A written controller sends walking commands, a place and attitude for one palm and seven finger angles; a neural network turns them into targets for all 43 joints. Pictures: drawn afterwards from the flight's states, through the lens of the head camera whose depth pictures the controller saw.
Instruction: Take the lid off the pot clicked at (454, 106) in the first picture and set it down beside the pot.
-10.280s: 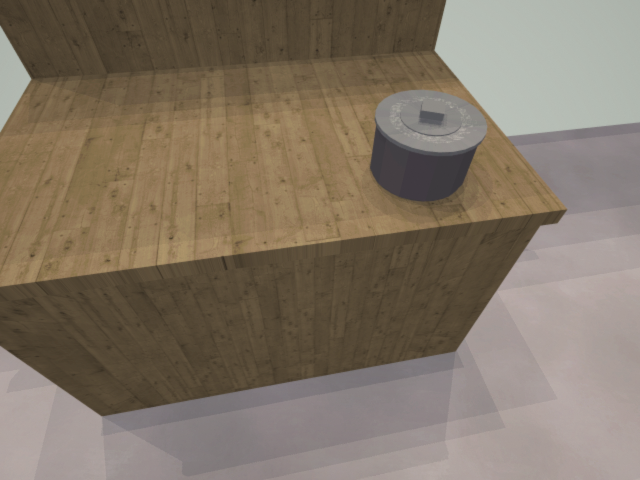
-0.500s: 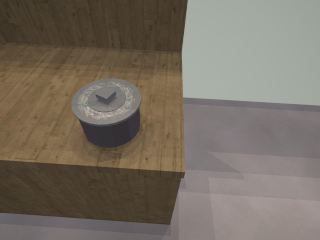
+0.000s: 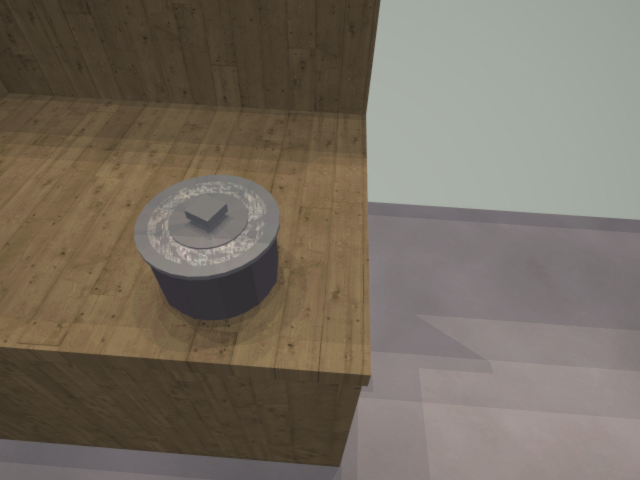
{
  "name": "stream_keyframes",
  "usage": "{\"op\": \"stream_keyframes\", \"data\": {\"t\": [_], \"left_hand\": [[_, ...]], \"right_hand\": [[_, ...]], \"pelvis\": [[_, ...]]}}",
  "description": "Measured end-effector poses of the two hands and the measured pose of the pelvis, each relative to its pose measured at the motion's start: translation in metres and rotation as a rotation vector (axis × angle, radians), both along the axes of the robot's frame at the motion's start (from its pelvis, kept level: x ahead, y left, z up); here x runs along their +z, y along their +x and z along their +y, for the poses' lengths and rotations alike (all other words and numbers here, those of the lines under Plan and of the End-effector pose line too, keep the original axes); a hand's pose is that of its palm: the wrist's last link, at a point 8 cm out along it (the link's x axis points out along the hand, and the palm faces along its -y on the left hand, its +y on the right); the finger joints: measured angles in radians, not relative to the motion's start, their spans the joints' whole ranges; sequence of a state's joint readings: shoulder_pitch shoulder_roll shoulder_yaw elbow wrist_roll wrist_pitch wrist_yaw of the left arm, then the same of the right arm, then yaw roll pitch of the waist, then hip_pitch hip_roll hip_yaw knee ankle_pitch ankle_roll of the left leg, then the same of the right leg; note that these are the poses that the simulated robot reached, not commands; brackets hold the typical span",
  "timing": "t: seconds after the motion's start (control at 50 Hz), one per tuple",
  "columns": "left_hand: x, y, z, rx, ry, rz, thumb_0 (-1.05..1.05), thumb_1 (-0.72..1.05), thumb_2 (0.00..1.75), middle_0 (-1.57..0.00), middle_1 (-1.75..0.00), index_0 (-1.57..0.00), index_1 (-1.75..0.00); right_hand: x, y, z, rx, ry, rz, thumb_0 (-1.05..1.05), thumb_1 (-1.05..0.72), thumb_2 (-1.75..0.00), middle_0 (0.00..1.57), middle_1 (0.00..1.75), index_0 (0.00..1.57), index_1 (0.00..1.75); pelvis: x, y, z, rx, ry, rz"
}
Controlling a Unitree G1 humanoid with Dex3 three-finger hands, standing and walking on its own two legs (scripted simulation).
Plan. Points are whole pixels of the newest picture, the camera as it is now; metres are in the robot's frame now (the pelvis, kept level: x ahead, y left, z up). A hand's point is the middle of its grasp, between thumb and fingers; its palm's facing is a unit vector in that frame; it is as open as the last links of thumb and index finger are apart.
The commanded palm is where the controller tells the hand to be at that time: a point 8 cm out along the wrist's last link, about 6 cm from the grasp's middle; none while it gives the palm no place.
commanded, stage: come to a stop and stand still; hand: left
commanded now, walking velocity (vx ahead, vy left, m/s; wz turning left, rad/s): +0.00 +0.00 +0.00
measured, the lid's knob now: (206, 210) +0.44 +0.19 +0.09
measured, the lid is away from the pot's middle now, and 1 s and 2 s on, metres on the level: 0.00 0.00 0.00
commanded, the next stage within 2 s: look again from close up in 0.12 s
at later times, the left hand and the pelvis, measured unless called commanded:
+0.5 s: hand out of the picture -0.01 +0.18 -0.17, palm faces +0.03 -0.98 -0.21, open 7.4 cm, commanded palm none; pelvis +0.00 +0.00 +0.00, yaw +0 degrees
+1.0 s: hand out of the picture -0.03 +0.17 -0.18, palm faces +0.03 -0.98 -0.18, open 7.4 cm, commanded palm none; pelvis +0.00 +0.01 +0.00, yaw +0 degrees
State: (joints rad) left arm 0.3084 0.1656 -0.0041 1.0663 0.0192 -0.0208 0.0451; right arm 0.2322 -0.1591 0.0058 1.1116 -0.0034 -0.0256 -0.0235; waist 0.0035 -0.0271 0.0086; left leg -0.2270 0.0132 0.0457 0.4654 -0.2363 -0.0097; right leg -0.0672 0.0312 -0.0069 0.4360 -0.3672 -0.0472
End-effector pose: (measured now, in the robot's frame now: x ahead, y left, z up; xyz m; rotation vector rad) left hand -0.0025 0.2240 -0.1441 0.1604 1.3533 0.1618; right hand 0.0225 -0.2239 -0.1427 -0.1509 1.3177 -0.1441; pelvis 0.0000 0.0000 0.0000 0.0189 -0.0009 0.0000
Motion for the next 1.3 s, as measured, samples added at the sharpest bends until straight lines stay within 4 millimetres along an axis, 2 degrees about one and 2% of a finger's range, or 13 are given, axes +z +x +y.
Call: {"op": "stream_keyframes", "data": {"t": [0.2,0.66,0.94,1.18,1.3], "left_hand": [[0.002,0.003,0.003,0.001,0.008,0.004,0.0,0.9,0.9,-0.2,-0.3,-0.2,-0.3],[0.001,-0.018,-0.002,0.015,-0.011,0.051,0.0,0.9,0.9,-0.2,-0.3,-0.2,-0.3],[-0.001,-0.026,-0.002,0.021,-0.024,0.063,0.0,0.9,0.9,-0.2,-0.3,-0.2,-0.3],[-0.001,-0.03,0.005,0.027,-0.025,0.06,0.0,0.9,0.9,-0.2,-0.3,-0.2,-0.3],[0.001,-0.031,0.02,0.036,0.007,0.042,0.0,0.9,0.9,-0.2,-0.3,-0.2,-0.3]], "right_hand": [[0.0,0.005,0.0,0.007,0.003,0.008,0.01,-0.92,-0.89,0.2,0.3,0.2,0.3],[0.0,-0.018,0.006,-0.004,0.01,0.069,0.01,-0.92,-0.89,0.2,0.3,0.2,0.3],[0.002,-0.024,0.011,-0.007,0.005,0.076,0.01,-0.92,-0.89,0.2,0.3,0.2,0.3],[0.002,-0.027,0.017,-0.004,0.003,0.075,0.01,-0.92,-0.89,0.2,0.3,0.2,0.3],[-0.001,-0.021,0.019,0.001,0.0,0.048,0.01,-0.92,-0.89,0.2,0.3,0.2,0.3]], "pelvis": [[0.001,0.005,0.0,0.001,0.002,-0.001],[0.002,0.003,0.002,0.004,0.0,-0.005],[0.003,0.0,0.006,0.006,-0.005,-0.006],[0.002,-0.005,0.013,0.006,-0.006,-0.004],[-0.001,-0.014,0.02,0.002,-0.007,-0.001]]}}
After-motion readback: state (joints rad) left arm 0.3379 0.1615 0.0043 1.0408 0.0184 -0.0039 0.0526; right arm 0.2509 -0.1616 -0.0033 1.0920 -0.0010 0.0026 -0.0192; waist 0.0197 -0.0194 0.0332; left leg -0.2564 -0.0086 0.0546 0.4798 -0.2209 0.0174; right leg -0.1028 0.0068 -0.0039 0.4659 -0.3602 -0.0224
